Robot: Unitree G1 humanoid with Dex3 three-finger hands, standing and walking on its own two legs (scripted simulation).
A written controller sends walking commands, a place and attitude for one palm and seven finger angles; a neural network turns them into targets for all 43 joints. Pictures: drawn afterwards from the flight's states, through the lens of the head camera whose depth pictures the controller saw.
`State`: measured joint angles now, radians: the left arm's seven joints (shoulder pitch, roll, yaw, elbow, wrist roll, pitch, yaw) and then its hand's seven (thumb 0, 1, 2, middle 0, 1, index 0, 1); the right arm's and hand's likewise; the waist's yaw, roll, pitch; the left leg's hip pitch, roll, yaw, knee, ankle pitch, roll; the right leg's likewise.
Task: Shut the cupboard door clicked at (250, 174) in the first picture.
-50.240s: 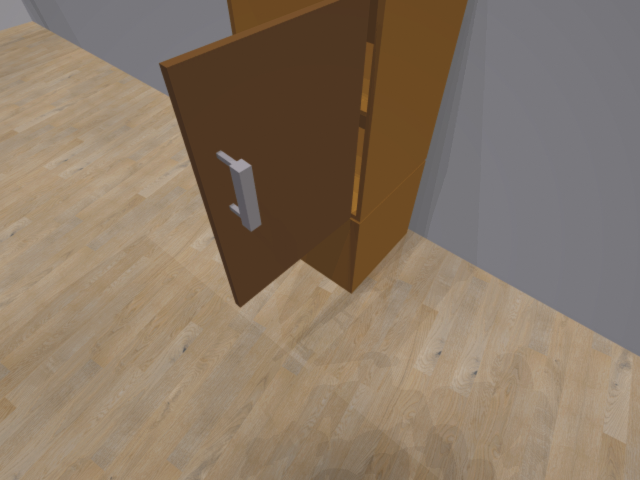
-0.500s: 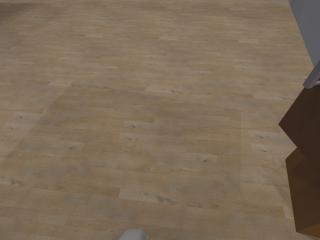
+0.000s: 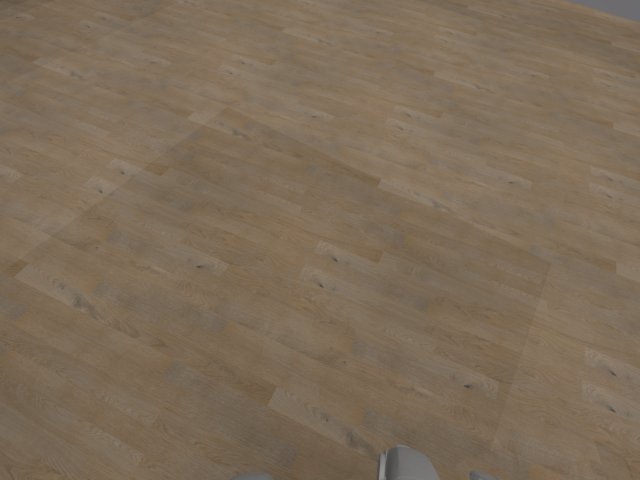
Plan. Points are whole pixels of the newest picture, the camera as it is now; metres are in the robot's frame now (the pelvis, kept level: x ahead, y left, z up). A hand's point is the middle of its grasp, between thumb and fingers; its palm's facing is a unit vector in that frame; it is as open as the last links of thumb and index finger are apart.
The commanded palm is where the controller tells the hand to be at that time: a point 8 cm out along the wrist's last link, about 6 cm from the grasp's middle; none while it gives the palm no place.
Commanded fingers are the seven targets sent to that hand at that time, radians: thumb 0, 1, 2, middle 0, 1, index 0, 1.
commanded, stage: walk to a spot facing it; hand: left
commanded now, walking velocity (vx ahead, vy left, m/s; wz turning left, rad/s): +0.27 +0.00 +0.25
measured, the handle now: out of the picture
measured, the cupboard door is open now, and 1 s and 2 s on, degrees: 30 30 30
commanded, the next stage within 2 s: turn to face it in 0.04 s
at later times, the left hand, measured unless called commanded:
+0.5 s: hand (237, 393) +0.25 +0.14 -0.16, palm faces -0.01 -0.98 -0.21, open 7.1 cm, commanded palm none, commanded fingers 0.00 0.90 0.90 -0.20 -0.30 -0.20 -0.30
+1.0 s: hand (255, 303) +0.39 +0.14 -0.16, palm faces -0.35 -0.90 -0.26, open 7.3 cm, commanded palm none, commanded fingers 0.00 0.90 0.90 -0.20 -0.30 -0.20 -0.30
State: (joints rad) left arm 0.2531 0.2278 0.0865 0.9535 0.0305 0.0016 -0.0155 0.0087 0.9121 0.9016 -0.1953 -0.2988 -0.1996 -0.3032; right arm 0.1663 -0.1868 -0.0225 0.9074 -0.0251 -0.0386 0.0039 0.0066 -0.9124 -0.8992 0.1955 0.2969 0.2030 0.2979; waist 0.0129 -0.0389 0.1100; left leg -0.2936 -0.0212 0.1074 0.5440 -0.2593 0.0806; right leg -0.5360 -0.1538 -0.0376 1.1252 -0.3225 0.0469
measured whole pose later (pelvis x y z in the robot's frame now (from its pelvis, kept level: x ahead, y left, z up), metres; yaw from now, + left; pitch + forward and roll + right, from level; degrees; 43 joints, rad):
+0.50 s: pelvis +0.17 -0.04 +0.01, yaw -3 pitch +1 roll +0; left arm 0.21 0.16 0.07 0.96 0.02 0.00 0.02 -0.01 0.95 0.90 -0.20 -0.30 -0.21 -0.30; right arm 0.22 -0.17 -0.04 1.00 -0.01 0.03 -0.02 0.01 -0.91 -0.90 0.19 0.30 0.20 0.30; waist -0.01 0.01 0.08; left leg -0.42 0.04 0.02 0.98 -0.45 -0.04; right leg -0.31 0.04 -0.01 0.44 -0.15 -0.04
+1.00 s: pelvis +0.22 -0.03 -0.01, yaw -23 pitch +0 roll -1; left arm 0.17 0.26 0.09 0.87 0.02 0.05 -0.04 0.00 0.91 0.90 -0.19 -0.30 -0.20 -0.30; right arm 0.19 -0.23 -0.04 0.90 -0.02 0.02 -0.01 0.01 -0.91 -0.90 0.20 0.30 0.21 0.30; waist 0.00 0.03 0.09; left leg -0.22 0.17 0.22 0.62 -0.38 -0.04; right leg -0.30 -0.02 -0.08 0.61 -0.27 0.01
